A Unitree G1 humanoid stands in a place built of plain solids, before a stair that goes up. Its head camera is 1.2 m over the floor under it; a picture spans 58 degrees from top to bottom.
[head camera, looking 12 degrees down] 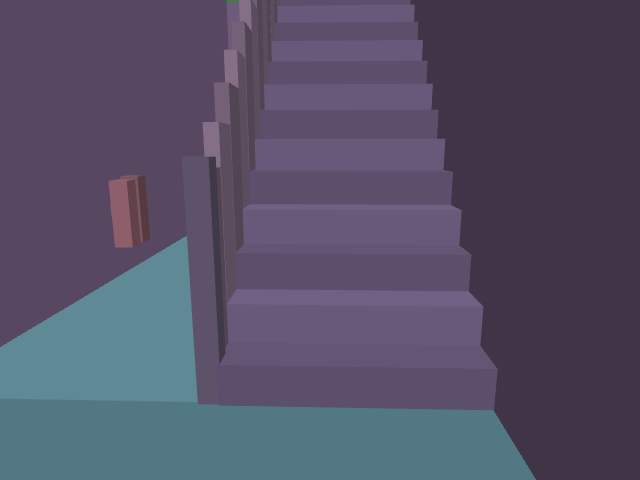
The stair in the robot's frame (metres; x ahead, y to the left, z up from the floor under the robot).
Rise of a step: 0.21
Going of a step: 0.24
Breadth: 1.30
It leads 2 degrees to the right of straight ahead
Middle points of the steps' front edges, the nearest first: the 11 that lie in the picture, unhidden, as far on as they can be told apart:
1.83 -0.16 0.21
2.07 -0.17 0.42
2.31 -0.18 0.63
2.55 -0.19 0.84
2.79 -0.19 1.05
3.03 -0.20 1.26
3.27 -0.21 1.47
3.51 -0.21 1.68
3.75 -0.22 1.89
3.99 -0.23 2.10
4.23 -0.24 2.31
